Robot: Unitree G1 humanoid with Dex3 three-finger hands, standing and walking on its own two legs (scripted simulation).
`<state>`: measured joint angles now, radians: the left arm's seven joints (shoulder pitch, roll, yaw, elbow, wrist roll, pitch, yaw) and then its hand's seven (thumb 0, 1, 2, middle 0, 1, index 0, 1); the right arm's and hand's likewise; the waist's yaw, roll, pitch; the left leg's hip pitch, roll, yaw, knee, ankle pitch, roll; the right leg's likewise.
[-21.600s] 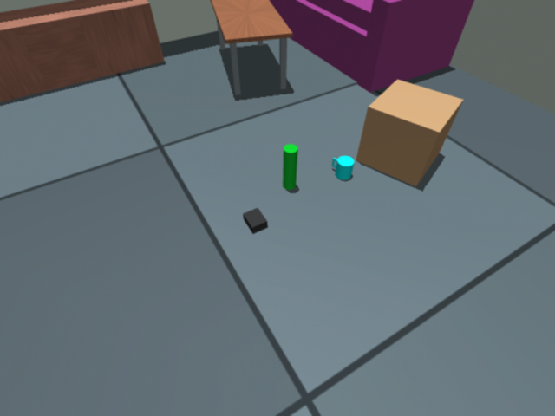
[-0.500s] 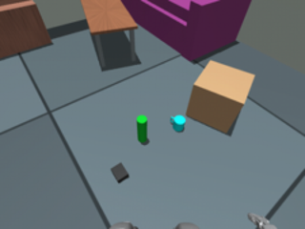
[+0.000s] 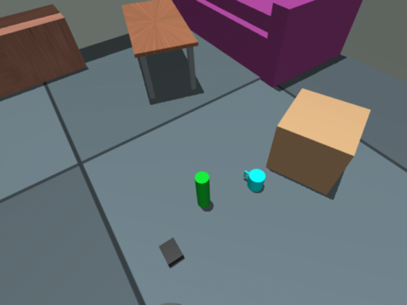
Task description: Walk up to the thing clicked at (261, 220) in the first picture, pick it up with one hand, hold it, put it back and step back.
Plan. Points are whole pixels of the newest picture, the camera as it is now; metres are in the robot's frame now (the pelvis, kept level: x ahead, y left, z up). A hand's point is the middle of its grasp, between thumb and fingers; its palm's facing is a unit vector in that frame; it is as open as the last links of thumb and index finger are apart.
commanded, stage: walk up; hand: left
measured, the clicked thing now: (171, 252) +0.43 +0.22 -0.74
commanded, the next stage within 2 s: stand in 1.20 s
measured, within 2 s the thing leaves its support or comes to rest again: neither
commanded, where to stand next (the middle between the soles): +0.10 -0.01 m, yaw +1 degrees
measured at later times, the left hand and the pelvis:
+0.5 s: hand out of the picture +0.12 +0.27 -0.13, palm faces -0.05 -0.93 -0.36, open 7.3 cm; pelvis +0.03 +0.01 +0.02, yaw -1 degrees
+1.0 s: hand out of the picture +0.11 +0.25 -0.13, palm faces -0.05 -0.94 -0.34, open 7.3 cm; pelvis +0.03 +0.00 +0.02, yaw -2 degrees
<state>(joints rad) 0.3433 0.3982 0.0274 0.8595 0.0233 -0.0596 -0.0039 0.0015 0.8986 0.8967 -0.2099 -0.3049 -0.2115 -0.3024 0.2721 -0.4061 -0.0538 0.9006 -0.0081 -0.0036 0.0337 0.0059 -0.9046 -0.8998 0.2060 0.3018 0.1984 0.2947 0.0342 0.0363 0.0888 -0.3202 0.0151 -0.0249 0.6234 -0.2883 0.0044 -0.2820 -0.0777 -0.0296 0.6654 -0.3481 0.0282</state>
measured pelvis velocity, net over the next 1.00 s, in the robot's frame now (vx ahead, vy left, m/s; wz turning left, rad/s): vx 0.03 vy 0.00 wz -0.03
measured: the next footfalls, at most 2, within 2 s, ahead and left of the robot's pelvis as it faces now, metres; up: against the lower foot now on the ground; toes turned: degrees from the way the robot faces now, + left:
none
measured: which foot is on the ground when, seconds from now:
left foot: down 0.00-1.00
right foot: down 0.00-1.00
